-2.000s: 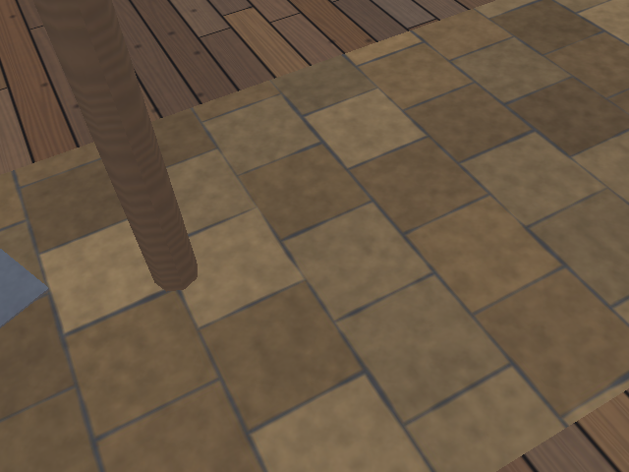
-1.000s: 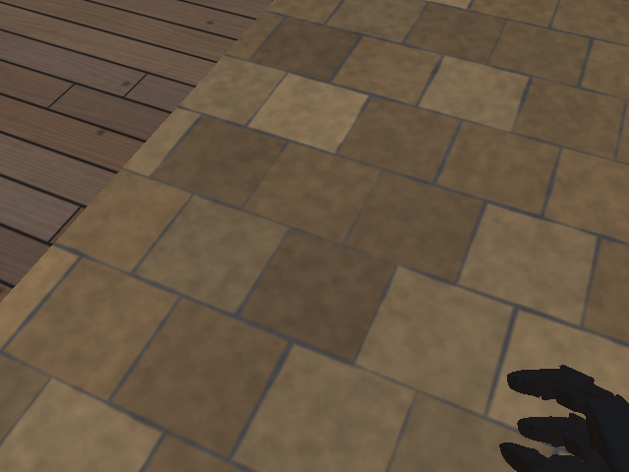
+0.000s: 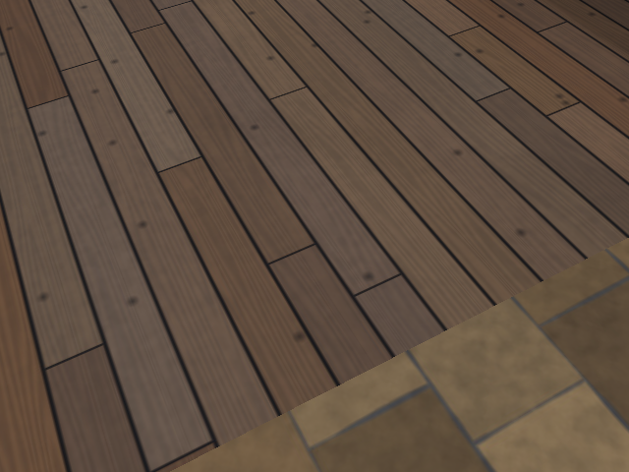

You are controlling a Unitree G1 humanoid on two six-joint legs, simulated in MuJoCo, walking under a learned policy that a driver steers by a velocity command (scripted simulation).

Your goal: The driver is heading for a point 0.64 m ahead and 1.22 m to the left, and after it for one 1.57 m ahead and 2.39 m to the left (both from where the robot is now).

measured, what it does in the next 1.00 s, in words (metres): walks ahead, turning left: right foot, then left foot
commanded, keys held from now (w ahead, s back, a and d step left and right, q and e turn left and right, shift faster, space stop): w+q+shift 1.00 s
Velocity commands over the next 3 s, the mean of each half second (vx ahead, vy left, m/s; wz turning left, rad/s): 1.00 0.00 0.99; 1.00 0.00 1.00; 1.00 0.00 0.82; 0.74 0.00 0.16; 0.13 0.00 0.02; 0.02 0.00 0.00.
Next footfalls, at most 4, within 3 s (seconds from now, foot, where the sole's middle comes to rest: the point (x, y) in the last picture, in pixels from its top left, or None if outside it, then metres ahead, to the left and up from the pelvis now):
0.26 right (429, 465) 0.48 -0.17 -0.75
0.74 left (264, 344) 0.75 0.18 -0.75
1.14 right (198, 215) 1.16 0.39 -0.75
1.56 left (22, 253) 1.03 0.84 -0.75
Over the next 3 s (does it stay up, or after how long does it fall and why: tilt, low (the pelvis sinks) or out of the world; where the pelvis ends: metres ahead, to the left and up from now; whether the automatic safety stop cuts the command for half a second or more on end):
stays up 1.08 1.23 0.02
